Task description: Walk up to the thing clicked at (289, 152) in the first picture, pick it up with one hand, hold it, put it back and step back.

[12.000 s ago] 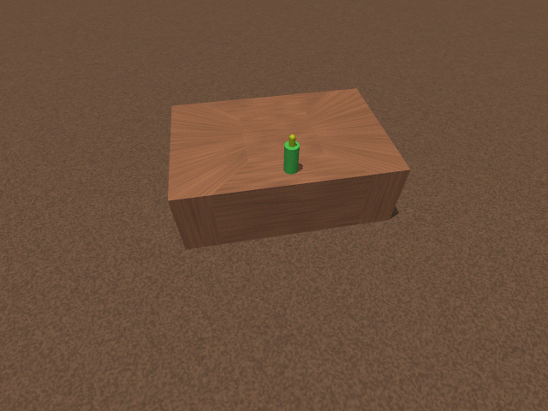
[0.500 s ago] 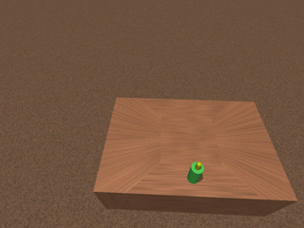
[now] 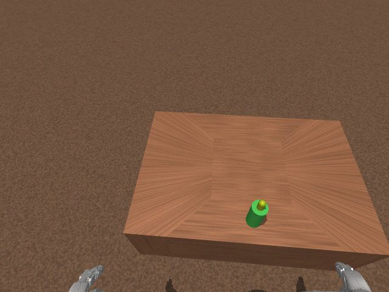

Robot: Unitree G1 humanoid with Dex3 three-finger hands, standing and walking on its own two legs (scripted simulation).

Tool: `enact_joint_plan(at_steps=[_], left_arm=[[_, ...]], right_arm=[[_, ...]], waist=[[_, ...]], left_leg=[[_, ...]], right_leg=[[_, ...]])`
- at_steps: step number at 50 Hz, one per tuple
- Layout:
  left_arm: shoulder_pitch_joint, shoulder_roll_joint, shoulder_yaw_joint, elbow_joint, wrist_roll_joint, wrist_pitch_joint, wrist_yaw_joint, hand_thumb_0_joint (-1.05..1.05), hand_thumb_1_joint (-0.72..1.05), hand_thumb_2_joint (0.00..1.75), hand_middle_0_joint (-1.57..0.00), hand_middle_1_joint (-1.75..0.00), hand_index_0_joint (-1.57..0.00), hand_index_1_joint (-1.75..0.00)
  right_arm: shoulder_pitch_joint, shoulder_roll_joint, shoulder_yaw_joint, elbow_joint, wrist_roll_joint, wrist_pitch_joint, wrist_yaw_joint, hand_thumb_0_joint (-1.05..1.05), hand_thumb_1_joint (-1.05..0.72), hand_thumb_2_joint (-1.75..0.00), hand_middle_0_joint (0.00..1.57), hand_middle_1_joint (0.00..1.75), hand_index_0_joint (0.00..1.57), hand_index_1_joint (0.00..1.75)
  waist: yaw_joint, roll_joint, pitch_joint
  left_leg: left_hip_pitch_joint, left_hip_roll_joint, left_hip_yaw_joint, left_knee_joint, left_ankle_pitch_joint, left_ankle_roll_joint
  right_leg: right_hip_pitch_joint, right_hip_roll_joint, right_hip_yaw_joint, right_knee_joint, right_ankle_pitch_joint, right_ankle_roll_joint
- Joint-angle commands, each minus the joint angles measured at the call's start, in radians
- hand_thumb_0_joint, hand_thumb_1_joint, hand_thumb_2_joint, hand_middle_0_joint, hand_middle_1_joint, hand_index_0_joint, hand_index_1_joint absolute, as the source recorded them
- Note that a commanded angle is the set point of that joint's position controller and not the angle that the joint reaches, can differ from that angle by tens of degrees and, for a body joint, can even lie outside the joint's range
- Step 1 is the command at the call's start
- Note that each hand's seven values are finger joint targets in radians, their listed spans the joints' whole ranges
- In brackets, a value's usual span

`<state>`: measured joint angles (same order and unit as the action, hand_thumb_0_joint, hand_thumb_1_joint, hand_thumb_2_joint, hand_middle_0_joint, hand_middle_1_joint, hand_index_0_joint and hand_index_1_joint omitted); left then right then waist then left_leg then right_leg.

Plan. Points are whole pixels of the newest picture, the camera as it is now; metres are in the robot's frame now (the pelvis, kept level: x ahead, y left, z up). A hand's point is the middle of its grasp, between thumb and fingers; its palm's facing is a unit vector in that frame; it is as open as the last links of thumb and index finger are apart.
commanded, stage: go down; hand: right
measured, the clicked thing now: (257, 211) +0.42 -0.19 -0.35
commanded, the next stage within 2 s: none
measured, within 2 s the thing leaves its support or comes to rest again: neither
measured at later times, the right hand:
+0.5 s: hand (325, 290) +0.16 -0.27 -0.14, palm faces +0.05 +0.95 -0.32, open 17.4 cm
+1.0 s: hand out of the picture +0.14 -0.28 -0.14, palm faces +0.08 +0.94 -0.32, open 17.3 cm
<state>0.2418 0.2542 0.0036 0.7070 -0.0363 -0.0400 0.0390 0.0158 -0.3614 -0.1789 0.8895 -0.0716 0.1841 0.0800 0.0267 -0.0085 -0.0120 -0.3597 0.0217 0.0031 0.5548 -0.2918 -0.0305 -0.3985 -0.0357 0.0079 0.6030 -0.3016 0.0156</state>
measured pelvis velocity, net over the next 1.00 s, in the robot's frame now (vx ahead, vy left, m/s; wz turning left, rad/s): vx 0.00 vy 0.00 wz -0.03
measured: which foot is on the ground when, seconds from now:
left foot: down 0.00-1.00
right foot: down 0.00-1.00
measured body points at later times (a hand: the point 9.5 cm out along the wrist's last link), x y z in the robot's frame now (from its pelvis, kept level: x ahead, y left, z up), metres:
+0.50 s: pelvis +0.02 +0.00 -0.03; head +0.07 -0.01 +0.42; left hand +0.17 +0.25 -0.12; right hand +0.16 -0.32 -0.12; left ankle -0.01 +0.14 -0.73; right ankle +0.00 -0.13 -0.73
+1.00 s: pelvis +0.00 +0.00 -0.05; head +0.05 -0.01 +0.40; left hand +0.16 +0.25 -0.13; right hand +0.13 -0.33 -0.11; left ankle -0.01 +0.14 -0.73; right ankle +0.00 -0.13 -0.73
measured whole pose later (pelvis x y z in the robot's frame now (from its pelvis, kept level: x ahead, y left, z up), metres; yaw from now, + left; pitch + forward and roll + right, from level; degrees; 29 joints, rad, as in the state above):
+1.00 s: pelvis +0.00 +0.00 -0.05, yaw -2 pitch +12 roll +3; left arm 0.26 0.24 -0.02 0.58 -0.02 -0.19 0.16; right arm 0.35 -0.39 -0.22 0.23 0.01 0.46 0.13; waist 0.04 -0.03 -0.13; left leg -0.66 0.01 0.06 0.93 -0.49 -0.03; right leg -0.73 -0.04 0.07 1.01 -0.49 0.02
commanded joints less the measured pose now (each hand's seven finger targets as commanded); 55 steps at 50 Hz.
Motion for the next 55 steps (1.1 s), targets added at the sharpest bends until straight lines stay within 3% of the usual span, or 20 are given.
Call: enact_joint_plan(at_steps=[1, 7, 12, 17, 18, 21, 22, 25, 26, 29, 31, 33, 45, 46, 48, 49, 51, 52, 54, 55], left_arm=[[-0.034, 0.165, 0.067, -0.147, 0.001, -0.056, 0.011, 0.0, 0.9, 0.9, -0.21, -0.31, -0.21, -0.31], [-0.015, 0.152, 0.061, -0.144, 0.02, -0.103, 0.031, 0.0, 0.89, 0.91, -0.2, -0.31, -0.2, -0.31], [-0.005, 0.154, 0.061, -0.16, 0.026, -0.118, 0.054, 0.0, 0.88, 0.92, -0.2, -0.3, -0.19, -0.31], [-0.017, 0.157, 0.058, -0.178, 0.016, -0.12, 0.076, 0.0, 0.88, 0.92, -0.2, -0.3, -0.19, -0.31], [-0.025, 0.15, 0.052, -0.187, 0.014, -0.122, 0.078, 0.0, 0.88, 0.92, -0.2, -0.3, -0.19, -0.3], [-0.022, 0.146, 0.05, -0.205, 0.01, -0.126, 0.084, 0.0, 0.89, 0.91, -0.2, -0.3, -0.19, -0.3], [-0.02, 0.145, 0.051, -0.207, 0.011, -0.128, 0.083, 0.0, 0.89, 0.91, -0.2, -0.3, -0.19, -0.3], [-0.017, 0.138, 0.046, -0.22, 0.008, -0.136, 0.088, 0.0, 0.9, 0.91, -0.2, -0.3, -0.19, -0.3], [-0.021, 0.137, 0.047, -0.223, 0.008, -0.14, 0.09, 0.0, 0.9, 0.9, -0.19, -0.3, -0.19, -0.3], [-0.014, 0.127, 0.042, -0.234, 0.011, -0.148, 0.095, 0.0, 0.9, 0.9, -0.2, -0.3, -0.19, -0.3], [-0.007, 0.131, 0.049, -0.237, 0.013, -0.156, 0.099, 0.0, 0.9, 0.91, -0.19, -0.3, -0.19, -0.3], [-0.003, 0.137, 0.05, -0.24, 0.015, -0.161, 0.104, 0.0, 0.9, 0.9, -0.19, -0.3, -0.19, -0.3], [-0.019, 0.135, 0.043, -0.268, 0.013, -0.2, 0.13, 0.0, 0.91, 0.89, -0.2, -0.3, -0.2, -0.3], [-0.016, 0.129, 0.041, -0.272, 0.014, -0.202, 0.133, 0.0, 0.91, 0.89, -0.19, -0.3, -0.2, -0.3], [-0.022, 0.131, 0.038, -0.268, 0.013, -0.211, 0.139, 0.0, 0.92, 0.89, -0.19, -0.3, -0.2, -0.3], [-0.017, 0.133, 0.04, -0.27, 0.015, -0.215, 0.141, 0.0, 0.91, 0.89, -0.2, -0.3, -0.2, -0.3], [-0.019, 0.132, 0.038, -0.268, 0.015, -0.221, 0.146, 0.0, 0.91, 0.89, -0.19, -0.3, -0.2, -0.3], [-0.013, 0.129, 0.037, -0.268, 0.015, -0.222, 0.146, 0.0, 0.91, 0.89, -0.19, -0.3, -0.2, -0.3], [-0.011, 0.128, 0.035, -0.263, 0.017, -0.227, 0.155, 0.0, 0.9, 0.9, -0.19, -0.3, -0.2, -0.3], [-0.008, 0.123, 0.032, -0.262, 0.018, -0.228, 0.155, 0.0, 0.9, 0.89, -0.19, -0.3, -0.2, -0.3]], right_arm=[[-0.047, -0.175, -0.042, -0.209, 0.011, 0.038, 0.011, 0.0, 0.45, -0.07, 0.04, 0.05, 0.05, 0.05], [-0.03, -0.212, -0.079, -0.319, -0.015, 0.003, -0.011, 0.0, 0.51, -0.06, 0.04, 0.05, 0.04, 0.05], [0.089, -0.201, -0.089, -0.438, 0.008, 0.031, -0.023, 0.0, 0.5, -0.04, 0.06, 0.05, 0.05, 0.05], [0.155, -0.204, -0.079, -0.501, 0.028, 0.102, -0.011, 0.0, 0.55, -0.02, 0.06, 0.05, 0.05, 0.05], [0.188, -0.175, -0.06, -0.489, 0.036, 0.119, -0.004, 0.0, 0.55, -0.02, 0.06, 0.05, 0.05, 0.05], [0.201, -0.216, -0.086, -0.562, 0.037, 0.155, 0.001, 0.0, 0.56, -0.02, 0.06, 0.05, 0.05, 0.05], [0.228, -0.186, -0.067, -0.541, 0.042, 0.169, 0.004, 0.0, 0.54, -0.03, 0.06, 0.05, 0.05, 0.05], [0.237, -0.231, -0.112, -0.613, 0.043, 0.191, 0.004, 0.0, 0.53, -0.04, 0.05, 0.05, 0.05, 0.05], [0.25, -0.185, -0.072, -0.598, 0.045, 0.202, 0.011, 0.0, 0.53, -0.03, 0.06, 0.05, 0.05, 0.05], [0.247, -0.241, -0.13, -0.684, 0.046, 0.205, 0.005, 0.0, 0.54, -0.04, 0.05, 0.05, 0.05, 0.05], [0.271, -0.197, -0.096, -0.697, 0.047, 0.214, 0.013, 0.0, 0.54, -0.03, 0.05, 0.05, 0.05, 0.05], [0.268, -0.24, -0.135, -0.731, 0.047, 0.216, 0.013, 0.0, 0.51, -0.03, 0.06, 0.05, 0.05, 0.05], [0.329, -0.215, -0.126, -0.785, 0.066, 0.248, 0.031, 0.0, 0.51, -0.03, 0.06, 0.05, 0.05, 0.05], [0.299, -0.269, -0.169, -0.846, 0.068, 0.239, 0.028, 0.0, 0.52, -0.03, 0.06, 0.05, 0.05, 0.05], [0.329, -0.205, -0.123, -0.799, 0.076, 0.25, 0.037, 0.0, 0.51, -0.04, 0.05, 0.05, 0.05, 0.05], [0.302, -0.266, -0.169, -0.855, 0.074, 0.241, 0.031, 0.0, 0.51, -0.04, 0.05, 0.05, 0.05, 0.05], [0.338, -0.219, -0.138, -0.816, 0.078, 0.246, 0.039, 0.0, 0.51, -0.04, 0.05, 0.05, 0.05, 0.05], [0.319, -0.267, -0.174, -0.868, 0.079, 0.24, 0.037, 0.0, 0.52, -0.04, 0.06, 0.05, 0.05, 0.05], [0.334, -0.264, -0.179, -0.86, 0.081, 0.237, 0.036, 0.0, 0.51, -0.04, 0.05, 0.05, 0.05, 0.05], [0.365, -0.232, -0.155, -0.832, 0.081, 0.239, 0.043, 0.0, 0.51, -0.05, 0.05, 0.05, 0.05, 0.05]], waist=[[-0.006, -0.011, -0.149], [0.004, -0.034, -0.227], [-0.008, -0.102, -0.323], [0.004, -0.092, -0.261], [-0.001, -0.074, -0.223], [-0.009, -0.077, -0.24], [0.001, -0.057, -0.236], [-0.007, -0.049, -0.263], [0.008, -0.026, -0.24], [-0.009, -0.067, -0.286], [0.008, -0.067, -0.302], [0.0, -0.092, -0.317], [0.012, -0.06, -0.241], [-0.001, -0.082, -0.254], [0.014, -0.065, -0.214], [0.002, -0.09, -0.254], [0.007, -0.085, -0.232], [-0.001, -0.107, -0.256], [0.003, -0.088, -0.265], [0.005, -0.087, -0.267]], left_leg=[[0.011, -0.044, 0.051, -0.035, 0.141, 0.038], [-0.053, -0.034, 0.04, 0.076, 0.148, 0.032], [-0.074, -0.035, 0.049, 0.136, 0.221, 0.035], [-0.108, -0.041, 0.063, 0.154, 0.199, 0.035], [-0.118, -0.043, 0.069, 0.155, 0.185, 0.034], [-0.115, -0.04, 0.067, 0.166, 0.194, 0.034], [-0.115, -0.04, 0.068, 0.17, 0.207, 0.032], [-0.112, -0.034, 0.059, 0.185, 0.244, 0.026], [-0.133, -0.038, 0.06, 0.189, 0.223, 0.025], [-0.133, -0.035, 0.062, 0.214, 0.231, 0.028], [-0.156, -0.036, 0.059, 0.234, 0.231, 0.03], [-0.166, -0.037, 0.062, 0.246, 0.232, 0.031], [-0.241, -0.041, 0.071, 0.231, 0.03, 0.032], [-0.23, -0.037, 0.069, 0.232, 0.035, 0.032], [-0.264, -0.042, 0.073, 0.232, -0.016, 0.031], [-0.249, -0.038, 0.07, 0.238, 0.003, 0.034], [-0.267, -0.041, 0.075, 0.246, -0.019, 0.034], [-0.254, -0.038, 0.074, 0.249, 0.001, 0.035], [-0.242, -0.037, 0.072, 0.254, 0.033, 0.032], [-0.244, -0.036, 0.068, 0.257, 0.036, 0.031]], right_leg=[[0.06, 0.026, -0.014, -0.054, 0.176, -0.025], [0.024, 0.025, -0.009, 0.05, 0.176, -0.025], [0.05, 0.02, 0.007, 0.12, 0.31, -0.011], [-0.012, 0.014, 0.018, 0.139, 0.291, -0.008], [-0.043, 0.013, 0.022, 0.137, 0.275, -0.008], [-0.058, 0.016, 0.022, 0.161, 0.279, -0.01], [-0.066, 0.018, 0.021, 0.172, 0.284, -0.013], [-0.075, 0.023, 0.014, 0.205, 0.294, -0.02], [-0.093, 0.022, 0.016, 0.208, 0.27, -0.022], [-0.088, 0.021, 0.022, 0.227, 0.294, -0.019], [-0.085, 0.018, 0.027, 0.245, 0.311, -0.017], [-0.084, 0.016, 0.031, 0.255, 0.338, -0.014], [-0.188, 0.021, 0.036, 0.243, 0.065, -0.027], [-0.193, 0.024, 0.032, 0.248, 0.068, -0.026], [-0.213, 0.022, 0.036, 0.241, 0.014, -0.028], [-0.201, 0.023, 0.034, 0.248, 0.035, -0.027], [-0.21, 0.021, 0.04, 0.244, 0.017, -0.025], [-0.198, 0.022, 0.039, 0.249, 0.037, -0.026], [-0.196, 0.023, 0.036, 0.265, 0.067, -0.027], [-0.201, 0.024, 0.034, 0.273, 0.071, -0.029]])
